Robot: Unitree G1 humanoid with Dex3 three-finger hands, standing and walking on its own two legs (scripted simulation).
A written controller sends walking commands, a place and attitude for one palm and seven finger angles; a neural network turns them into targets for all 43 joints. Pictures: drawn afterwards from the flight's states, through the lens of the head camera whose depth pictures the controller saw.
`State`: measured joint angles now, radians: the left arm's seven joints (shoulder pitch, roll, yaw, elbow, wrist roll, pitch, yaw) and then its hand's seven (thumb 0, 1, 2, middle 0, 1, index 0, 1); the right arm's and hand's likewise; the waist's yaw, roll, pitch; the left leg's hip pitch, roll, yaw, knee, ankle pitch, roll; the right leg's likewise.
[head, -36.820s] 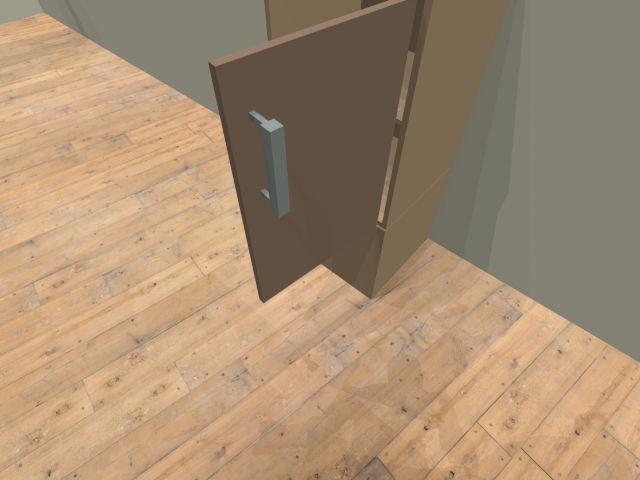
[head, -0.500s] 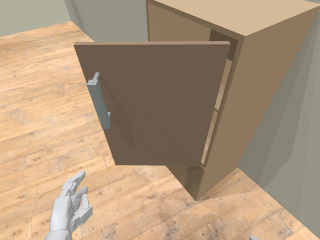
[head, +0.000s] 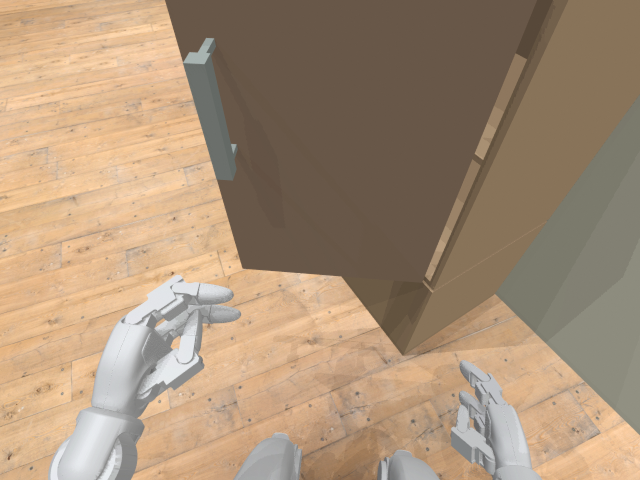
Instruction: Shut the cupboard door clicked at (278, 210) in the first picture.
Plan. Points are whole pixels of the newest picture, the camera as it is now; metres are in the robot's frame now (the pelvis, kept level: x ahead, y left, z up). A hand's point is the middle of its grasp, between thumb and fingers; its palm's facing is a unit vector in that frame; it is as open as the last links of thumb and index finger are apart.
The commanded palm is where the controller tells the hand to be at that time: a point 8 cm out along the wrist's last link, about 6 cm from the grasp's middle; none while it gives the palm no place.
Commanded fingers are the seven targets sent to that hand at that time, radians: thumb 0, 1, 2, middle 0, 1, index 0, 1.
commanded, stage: raise the hand and make a fist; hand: left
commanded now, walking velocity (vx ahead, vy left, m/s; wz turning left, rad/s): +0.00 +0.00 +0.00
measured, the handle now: (218, 114) +0.52 +0.19 +0.16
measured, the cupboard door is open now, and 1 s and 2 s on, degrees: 53 53 53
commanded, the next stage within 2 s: bring the fist close to the handle in 1.24 s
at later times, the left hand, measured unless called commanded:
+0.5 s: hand (163, 325) +0.24 +0.18 +0.13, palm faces +0.01 -1.00 -0.07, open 3.1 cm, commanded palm +0.22 +0.23 +0.14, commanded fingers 0.00 0.90 0.90 -1.28 -1.48 -1.28 -1.48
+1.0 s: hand (154, 272) +0.27 +0.18 +0.18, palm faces +0.00 -1.00 -0.05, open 3.1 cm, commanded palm +0.24 +0.23 +0.17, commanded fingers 0.00 0.90 0.90 -1.30 -1.50 -1.30 -1.50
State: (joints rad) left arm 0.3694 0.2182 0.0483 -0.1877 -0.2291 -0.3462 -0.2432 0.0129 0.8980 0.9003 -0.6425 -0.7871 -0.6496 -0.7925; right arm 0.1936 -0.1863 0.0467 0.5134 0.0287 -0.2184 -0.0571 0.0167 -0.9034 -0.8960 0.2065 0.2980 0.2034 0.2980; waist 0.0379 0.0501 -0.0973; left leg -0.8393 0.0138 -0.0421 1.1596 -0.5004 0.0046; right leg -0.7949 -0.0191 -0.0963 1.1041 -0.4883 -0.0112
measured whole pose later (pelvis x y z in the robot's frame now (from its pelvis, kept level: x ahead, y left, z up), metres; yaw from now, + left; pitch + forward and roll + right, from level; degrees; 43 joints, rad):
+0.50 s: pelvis +0.03 +0.00 +0.04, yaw -1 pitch +6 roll -1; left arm 0.45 0.27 0.12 -0.24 -0.26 -0.19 -0.16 0.02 0.89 0.90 -1.11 -1.29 -1.11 -1.29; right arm 0.27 -0.23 0.02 0.48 0.04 -0.21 -0.08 0.02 -0.90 -0.90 0.20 0.30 0.20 0.30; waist 0.02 0.03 -0.08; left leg -0.60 0.01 0.00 0.94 -0.45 0.01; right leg -0.57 -0.02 -0.06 0.90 -0.44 0.00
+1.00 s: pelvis +0.04 -0.01 +0.06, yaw +0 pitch +2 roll -1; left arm 0.28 0.26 0.20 -0.16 -0.31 -0.08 -0.26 0.01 0.90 0.90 -1.30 -1.50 -1.30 -1.50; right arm 0.28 -0.26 0.05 0.57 0.06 -0.24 -0.08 0.02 -0.90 -0.90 0.21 0.30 0.20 0.30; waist 0.04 0.06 -0.06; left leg -0.42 0.01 -0.02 0.76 -0.38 0.00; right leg -0.39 -0.01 -0.07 0.73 -0.38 -0.01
